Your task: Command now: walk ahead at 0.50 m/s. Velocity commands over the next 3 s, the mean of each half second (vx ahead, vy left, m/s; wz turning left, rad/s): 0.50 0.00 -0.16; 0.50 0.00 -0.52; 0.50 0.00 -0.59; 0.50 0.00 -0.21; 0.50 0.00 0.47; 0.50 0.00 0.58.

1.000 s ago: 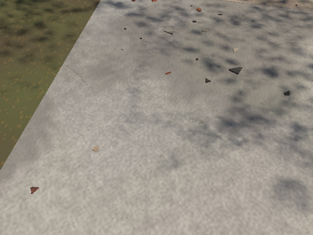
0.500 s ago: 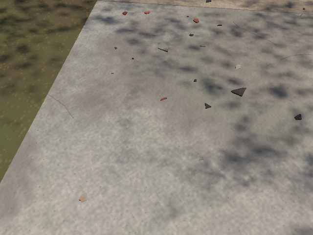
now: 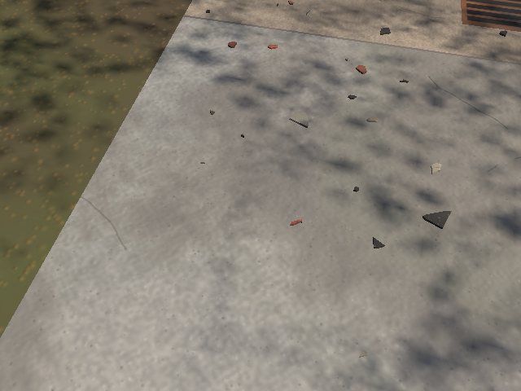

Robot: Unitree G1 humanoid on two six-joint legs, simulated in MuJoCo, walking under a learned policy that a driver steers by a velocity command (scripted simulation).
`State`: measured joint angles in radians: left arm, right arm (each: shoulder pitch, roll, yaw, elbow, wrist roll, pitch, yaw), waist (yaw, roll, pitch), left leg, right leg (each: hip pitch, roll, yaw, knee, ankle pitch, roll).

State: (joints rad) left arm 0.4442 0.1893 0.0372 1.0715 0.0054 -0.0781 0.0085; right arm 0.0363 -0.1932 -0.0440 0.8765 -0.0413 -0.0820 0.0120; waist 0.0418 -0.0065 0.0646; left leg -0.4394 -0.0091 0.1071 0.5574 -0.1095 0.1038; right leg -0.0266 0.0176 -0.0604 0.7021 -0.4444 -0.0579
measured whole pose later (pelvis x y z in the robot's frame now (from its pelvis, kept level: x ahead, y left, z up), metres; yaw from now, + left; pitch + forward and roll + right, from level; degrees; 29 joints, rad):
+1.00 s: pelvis +0.53 -0.06 +0.02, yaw -23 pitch +2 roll +0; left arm 0.44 0.26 0.07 0.92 0.01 -0.05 0.01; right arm 0.01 -0.25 -0.02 0.75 -0.03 -0.03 0.03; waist 0.10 0.04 0.04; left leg -0.62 0.06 -0.03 0.65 -0.06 -0.04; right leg 0.01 0.14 0.18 0.28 -0.31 -0.11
